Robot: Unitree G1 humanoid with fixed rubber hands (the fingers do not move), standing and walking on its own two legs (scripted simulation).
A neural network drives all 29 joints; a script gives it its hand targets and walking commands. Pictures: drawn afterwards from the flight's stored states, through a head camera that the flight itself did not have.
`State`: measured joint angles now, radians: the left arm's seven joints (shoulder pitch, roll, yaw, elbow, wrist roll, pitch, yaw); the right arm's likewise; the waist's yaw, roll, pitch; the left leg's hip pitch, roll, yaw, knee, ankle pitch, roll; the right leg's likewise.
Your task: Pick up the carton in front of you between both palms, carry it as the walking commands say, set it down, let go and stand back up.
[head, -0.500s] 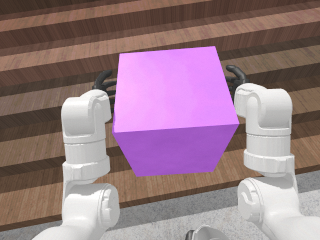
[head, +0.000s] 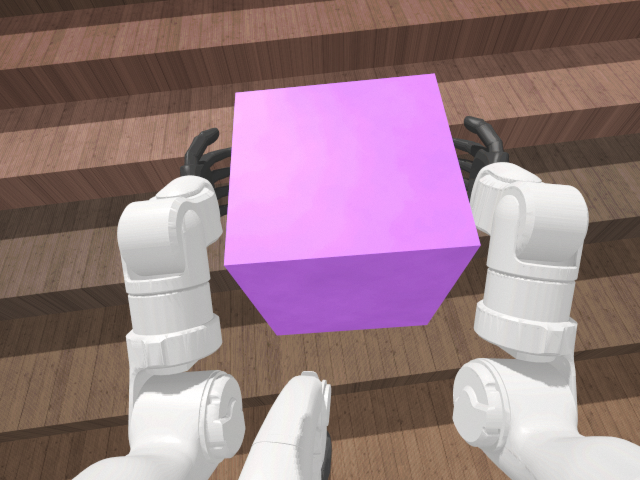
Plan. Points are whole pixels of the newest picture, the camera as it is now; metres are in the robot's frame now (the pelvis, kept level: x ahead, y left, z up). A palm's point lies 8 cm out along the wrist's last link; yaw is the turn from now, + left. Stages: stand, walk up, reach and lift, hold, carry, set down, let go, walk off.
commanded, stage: carry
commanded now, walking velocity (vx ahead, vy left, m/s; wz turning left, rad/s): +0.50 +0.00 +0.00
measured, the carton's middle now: (343, 224) +0.39 +0.04 +0.07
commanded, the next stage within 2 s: none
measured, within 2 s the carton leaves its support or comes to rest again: neither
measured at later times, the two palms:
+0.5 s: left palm out of the picture +0.77 +0.29 +0.37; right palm out of the picture +0.82 +0.00 +0.39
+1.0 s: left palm out of the picture +1.17 +0.30 +0.56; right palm out of the picture +1.12 +0.01 +0.56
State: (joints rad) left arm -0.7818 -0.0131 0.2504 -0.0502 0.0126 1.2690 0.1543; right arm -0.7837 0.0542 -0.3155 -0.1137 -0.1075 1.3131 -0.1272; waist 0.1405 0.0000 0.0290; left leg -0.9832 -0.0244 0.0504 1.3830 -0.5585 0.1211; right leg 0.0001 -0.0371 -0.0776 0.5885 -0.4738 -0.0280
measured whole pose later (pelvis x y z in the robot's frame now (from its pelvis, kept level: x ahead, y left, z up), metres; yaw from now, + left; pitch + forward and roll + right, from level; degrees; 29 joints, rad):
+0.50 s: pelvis +0.41 +0.08 +0.24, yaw +2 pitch +4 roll -1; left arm -0.75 -0.04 0.22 -0.09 0.10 1.21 0.14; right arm -0.77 0.01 -0.30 -0.04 -0.03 1.19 -0.11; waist 0.12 -0.06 0.09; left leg -0.68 -0.10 -0.11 1.85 -0.31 0.09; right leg -0.47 0.11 -0.15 0.65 -0.26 -0.15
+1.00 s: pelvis +0.75 +0.21 +0.38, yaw +2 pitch +4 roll -2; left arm -1.07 0.02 0.41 0.21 0.15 1.42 0.12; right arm -0.98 -0.04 -0.28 0.19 -0.01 1.39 -0.18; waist -0.20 0.02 0.04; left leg -0.26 -0.02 0.14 0.55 -0.37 0.12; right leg -0.99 0.02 -0.03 1.75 -0.36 -0.11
